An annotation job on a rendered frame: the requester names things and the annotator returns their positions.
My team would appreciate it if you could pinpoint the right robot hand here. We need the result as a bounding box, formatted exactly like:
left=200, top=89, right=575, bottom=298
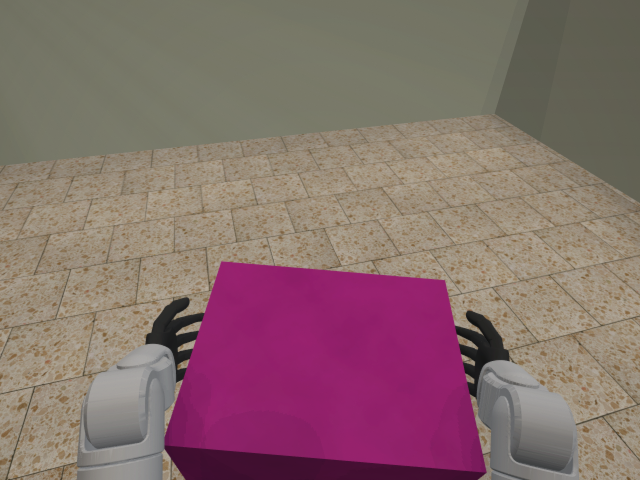
left=455, top=311, right=510, bottom=400

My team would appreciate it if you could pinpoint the carton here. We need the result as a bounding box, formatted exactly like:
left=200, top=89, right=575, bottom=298
left=164, top=261, right=487, bottom=480

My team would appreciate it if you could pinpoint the right robot forearm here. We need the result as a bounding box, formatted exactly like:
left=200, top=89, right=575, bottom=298
left=477, top=360, right=579, bottom=480

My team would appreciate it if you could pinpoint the left robot hand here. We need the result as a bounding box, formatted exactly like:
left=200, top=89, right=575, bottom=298
left=145, top=297, right=204, bottom=383

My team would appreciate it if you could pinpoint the left robot forearm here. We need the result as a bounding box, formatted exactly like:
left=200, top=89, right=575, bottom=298
left=77, top=344, right=176, bottom=480

